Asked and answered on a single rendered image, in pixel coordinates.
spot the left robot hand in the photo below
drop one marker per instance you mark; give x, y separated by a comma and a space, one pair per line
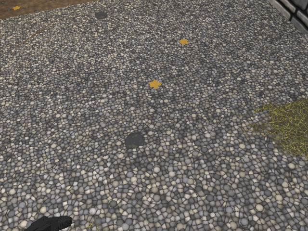
50, 224

